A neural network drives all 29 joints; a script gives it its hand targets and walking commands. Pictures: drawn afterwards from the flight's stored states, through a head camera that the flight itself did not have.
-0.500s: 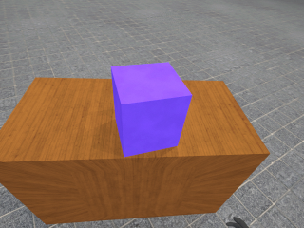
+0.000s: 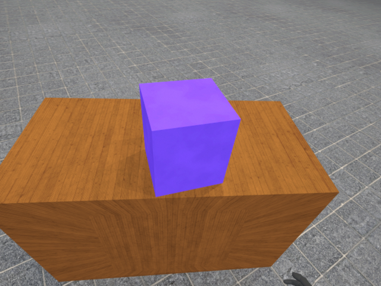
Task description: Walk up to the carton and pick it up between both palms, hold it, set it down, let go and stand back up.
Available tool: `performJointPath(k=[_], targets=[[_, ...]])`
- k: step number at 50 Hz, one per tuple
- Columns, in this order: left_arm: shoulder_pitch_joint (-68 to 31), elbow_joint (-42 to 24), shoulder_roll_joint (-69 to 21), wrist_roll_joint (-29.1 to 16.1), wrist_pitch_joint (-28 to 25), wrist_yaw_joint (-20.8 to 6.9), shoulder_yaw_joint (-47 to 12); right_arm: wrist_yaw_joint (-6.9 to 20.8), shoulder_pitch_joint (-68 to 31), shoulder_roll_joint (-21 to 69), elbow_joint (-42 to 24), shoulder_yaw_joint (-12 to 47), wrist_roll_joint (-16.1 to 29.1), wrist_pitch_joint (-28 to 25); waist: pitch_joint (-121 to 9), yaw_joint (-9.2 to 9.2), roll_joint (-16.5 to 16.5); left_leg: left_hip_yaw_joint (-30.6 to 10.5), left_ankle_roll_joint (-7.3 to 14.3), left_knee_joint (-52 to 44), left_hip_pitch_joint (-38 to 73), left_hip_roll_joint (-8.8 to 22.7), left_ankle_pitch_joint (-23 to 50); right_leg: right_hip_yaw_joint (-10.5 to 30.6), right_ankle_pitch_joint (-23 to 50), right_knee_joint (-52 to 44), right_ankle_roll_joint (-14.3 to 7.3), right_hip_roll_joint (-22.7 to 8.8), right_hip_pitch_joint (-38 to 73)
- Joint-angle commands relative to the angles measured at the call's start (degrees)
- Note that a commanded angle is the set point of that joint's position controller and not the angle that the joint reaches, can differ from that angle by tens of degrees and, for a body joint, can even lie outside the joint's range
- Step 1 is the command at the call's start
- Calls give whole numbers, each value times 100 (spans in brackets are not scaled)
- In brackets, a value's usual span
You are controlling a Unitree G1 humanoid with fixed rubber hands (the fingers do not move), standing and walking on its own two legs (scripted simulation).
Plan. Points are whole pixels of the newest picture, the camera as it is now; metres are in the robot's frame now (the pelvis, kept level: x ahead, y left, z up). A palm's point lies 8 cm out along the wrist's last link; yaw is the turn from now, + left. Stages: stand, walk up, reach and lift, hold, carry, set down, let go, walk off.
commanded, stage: stand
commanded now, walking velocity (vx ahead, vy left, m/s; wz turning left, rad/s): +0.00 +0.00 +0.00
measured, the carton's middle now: (183, 136) +0.50 +0.04 +0.03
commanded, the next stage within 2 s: none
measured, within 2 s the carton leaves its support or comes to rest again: neither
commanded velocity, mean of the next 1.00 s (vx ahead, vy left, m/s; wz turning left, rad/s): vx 0.00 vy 0.00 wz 0.00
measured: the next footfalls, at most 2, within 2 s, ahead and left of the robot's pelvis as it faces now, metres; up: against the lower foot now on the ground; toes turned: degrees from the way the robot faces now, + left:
none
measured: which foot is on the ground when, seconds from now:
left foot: down 0.00-1.00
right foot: down 0.00-1.00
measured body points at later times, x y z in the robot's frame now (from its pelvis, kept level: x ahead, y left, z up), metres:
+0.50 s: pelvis +0.00 +0.00 +0.00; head -0.03 +0.01 +0.45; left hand +0.06 +0.27 -0.13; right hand +0.13 -0.27 -0.11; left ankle +0.07 +0.10 -0.74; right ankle -0.01 -0.10 -0.74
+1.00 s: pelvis +0.00 +0.00 +0.00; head -0.02 +0.01 +0.45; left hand +0.05 +0.28 -0.13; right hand +0.13 -0.27 -0.11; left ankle +0.07 +0.10 -0.74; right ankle -0.01 -0.10 -0.74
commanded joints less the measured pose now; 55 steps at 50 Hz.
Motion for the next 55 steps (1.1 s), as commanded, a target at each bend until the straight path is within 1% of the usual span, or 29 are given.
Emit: performJointPath(k=[1,3,4,7,8,9,11,12,17,19,20,21,22,23,24,26,27,29,30,31,36,39,43,44,46,47,51,53,55], targets=[[-205,289,1346,300,-207,25,633,-156,-295,-1435,-161,-372,-371,-148,433,-292,822,-1024,175,-814,625,741,190,710,14,-1091,-146,-1070,-353],[-107,321,1298,270,-222,19,597,-172,-253,-1440,-150,-374,-382,-151,666,-275,977,-997,193,-841,540,735,138,735,-28,-1145,-138,-1056,-461],[-105,372,1339,288,-224,11,612,-163,-203,-1454,-149,-400,-376,-141,574,-314,835,-1045,182,-906,599,731,-21,677,-82,-1132,-149,-1028,-422],[-160,326,1418,286,-198,16,661,-166,-308,-1451,-161,-383,-405,-152,572,-266,857,-1015,164,-938,520,711,-166,719,-189,-1083,-143,-987,-381],[-246,299,1312,293,-196,10,613,-156,-334,-1463,-189,-385,-380,-142,601,-260,1000,-997,163,-915,471,699,-64,712,-196,-1106,-145,-1066,-388],[-173,288,1364,284,-215,18,613,-154,-388,-1388,-184,-365,-372,-138,538,-229,865,-992,202,-858,533,738,36,768,-149,-1143,-153,-1095,-380],[-133,361,1395,309,-214,27,651,-152,-322,-1398,-183,-380,-408,-134,532,-258,1056,-1020,168,-891,578,714,-91,741,-124,-1107,-142,-1017,-388],[-154,337,1403,289,-201,19,634,-162,-340,-1428,-170,-388,-372,-131,533,-260,805,-985,198,-850,554,731,59,729,-87,-1158,-110,-1075,-378],[-201,344,1448,313,-221,31,659,-141,-366,-1351,-198,-353,-375,-122,458,-269,966,-982,161,-853,630,717,203,703,25,-1053,-123,-1053,-288],[-134,341,1457,296,-229,23,653,-153,-333,-1382,-170,-372,-347,-136,469,-287,822,-974,155,-847,618,679,210,681,88,-1119,-101,-1065,-270],[-216,331,1408,320,-219,31,644,-164,-382,-1423,-197,-378,-373,-132,639,-304,954,-977,164,-790,520,722,227,723,41,-1183,-96,-1097,-386],[-154,328,1405,281,-217,23,648,-161,-293,-1384,-180,-362,-365,-120,530,-314,882,-981,153,-859,527,690,186,702,39,-1110,-143,-1064,-277],[-242,300,1345,299,-203,7,625,-164,-399,-1466,-168,-398,-353,-125,542,-290,777,-995,147,-825,551,688,127,684,-14,-1137,-141,-1046,-322],[-129,323,1357,288,-200,14,619,-155,-415,-1459,-177,-395,-373,-123,528,-228,912,-977,156,-819,553,696,37,698,-59,-1149,-135,-1052,-318],[-253,324,1413,316,-193,30,623,-157,-357,-1365,-183,-359,-364,-113,647,-342,758,-1007,166,-885,535,727,-22,724,-182,-1163,-129,-1053,-391],[-145,366,1373,295,-203,30,631,-150,-322,-1420,-175,-394,-382,-109,586,-282,1065,-1002,153,-948,497,684,-267,716,-139,-1138,-131,-999,-284],[-186,327,1423,293,-208,33,631,-152,-358,-1369,-201,-351,-390,-118,740,-305,898,-1021,193,-931,411,698,-131,730,-178,-1163,-126,-1049,-418],[-161,284,1414,271,-200,24,631,-138,-358,-1459,-171,-388,-374,-98,596,-253,1038,-973,148,-933,522,685,-171,688,-168,-1112,-105,-1004,-340],[-182,332,1429,301,-189,29,643,-150,-286,-1402,-178,-374,-339,-107,613,-324,786,-1056,153,-975,493,727,-39,665,-81,-1063,-146,-1037,-359],[-173,303,1381,288,-194,28,656,-159,-287,-1510,-163,-402,-371,-119,663,-268,956,-993,156,-927,500,718,-132,738,-110,-1144,-159,-1063,-408],[-170,316,1394,293,-178,12,634,-152,-346,-1403,-180,-365,-342,-114,594,-296,843,-1126,149,-1018,484,733,-294,656,-220,-1079,-127,-978,-300],[-137,318,1381,290,-179,10,634,-150,-368,-1475,-194,-380,-353,-141,621,-278,1041,-1069,151,-955,558,721,-207,712,-203,-1086,-139,-1004,-415],[-149,333,1377,260,-164,7,610,-133,-343,-1439,-174,-373,-332,-102,485,-300,793,-1078,163,-928,615,737,-213,660,-273,-1061,-130,-993,-354],[-190,303,1413,279,-168,13,644,-143,-285,-1487,-153,-370,-354,-99,547,-295,943,-964,142,-901,609,675,-97,733,-192,-1136,-120,-1020,-336],[-265,285,1425,273,-177,29,628,-154,-323,-1480,-142,-374,-370,-106,593,-302,874,-1044,164,-929,573,698,-56,722,-235,-1071,-122,-1027,-407],[-180,332,1477,272,-161,33,656,-141,-336,-1504,-153,-390,-376,-95,460,-266,1092,-1057,120,-1019,610,697,-249,678,-224,-1016,-134,-983,-272],[-144,333,1468,262,-124,20,664,-142,-438,-1479,-176,-368,-324,-88,543,-249,789,-1113,127,-966,499,718,-320,638,-223,-1039,-149,-970,-347],[-235,278,1396,293,-146,13,653,-141,-472,-1525,-198,-407,-358,-85,598,-239,930,-1055,119,-959,437,693,-310,661,-332,-1039,-149,-996,-401],[-164,312,1346,265,-137,15,625,-134,-435,-1471,-195,-365,-342,-78,602,-235,819,-1147,137,-1020,470,719,-424,660,-381,-1018,-138,-977,-418]])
